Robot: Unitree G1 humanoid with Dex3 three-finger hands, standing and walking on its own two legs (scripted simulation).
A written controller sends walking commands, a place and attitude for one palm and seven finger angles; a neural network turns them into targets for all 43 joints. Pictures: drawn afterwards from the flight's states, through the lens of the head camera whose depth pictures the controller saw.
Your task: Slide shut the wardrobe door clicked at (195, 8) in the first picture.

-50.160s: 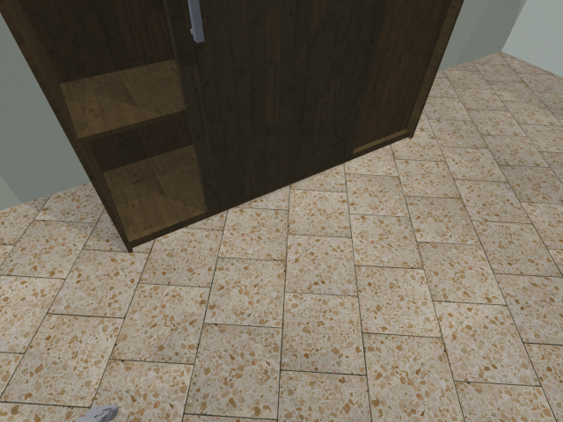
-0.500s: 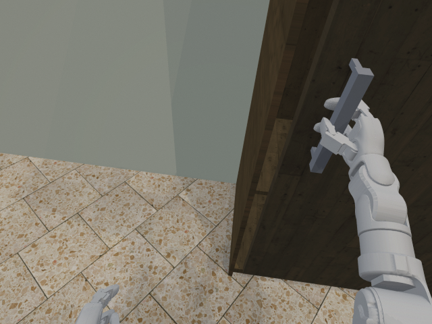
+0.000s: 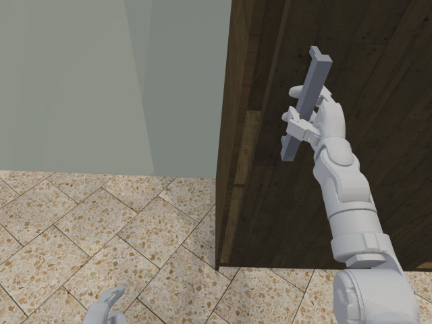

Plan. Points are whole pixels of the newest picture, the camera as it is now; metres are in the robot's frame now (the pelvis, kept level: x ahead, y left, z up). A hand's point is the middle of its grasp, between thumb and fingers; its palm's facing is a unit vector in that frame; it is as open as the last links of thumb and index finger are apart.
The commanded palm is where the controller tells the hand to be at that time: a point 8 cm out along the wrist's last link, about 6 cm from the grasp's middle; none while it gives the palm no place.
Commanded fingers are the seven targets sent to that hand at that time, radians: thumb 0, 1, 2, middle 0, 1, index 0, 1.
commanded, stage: tug the door sideways, standing still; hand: right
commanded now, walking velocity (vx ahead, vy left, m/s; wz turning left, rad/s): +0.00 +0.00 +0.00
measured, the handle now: (299, 109) +0.48 -0.12 +0.18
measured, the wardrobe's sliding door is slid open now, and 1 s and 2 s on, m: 0.03 0.00 0.00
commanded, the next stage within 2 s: step sideways, sliding the door along in 0.08 s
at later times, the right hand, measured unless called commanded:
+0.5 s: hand (273, 124) +0.43 -0.07 +0.18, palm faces +0.04 +0.99 -0.12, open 6.1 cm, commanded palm +0.41 -0.11 +0.19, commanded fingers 0.00 -0.90 -0.90 0.45 1.40 0.45 1.40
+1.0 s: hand (270, 122) +0.44 -0.06 +0.17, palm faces +0.18 +0.98 -0.06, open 6.0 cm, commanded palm +0.41 -0.05 +0.17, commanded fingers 0.00 -0.90 -0.90 0.45 1.40 0.45 1.40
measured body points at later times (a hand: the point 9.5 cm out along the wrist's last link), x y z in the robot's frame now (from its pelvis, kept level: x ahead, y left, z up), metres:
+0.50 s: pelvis -0.02 +0.03 -0.02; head +0.03 +0.05 +0.43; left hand +0.09 +0.26 -0.15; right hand +0.42 -0.12 +0.18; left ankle -0.02 +0.11 -0.74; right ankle -0.02 -0.11 -0.73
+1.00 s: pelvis +0.02 +0.12 +0.00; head +0.13 +0.09 +0.43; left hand +0.25 +0.29 -0.12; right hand +0.42 -0.11 +0.18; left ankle +0.12 +0.31 -0.68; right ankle +0.01 -0.06 -0.74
